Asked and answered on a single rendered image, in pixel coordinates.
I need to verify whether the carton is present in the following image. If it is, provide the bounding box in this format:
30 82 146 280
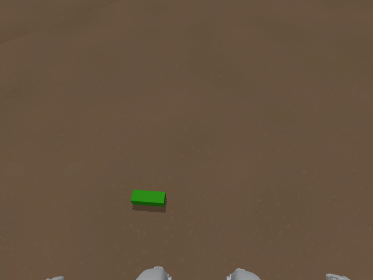
131 190 166 207

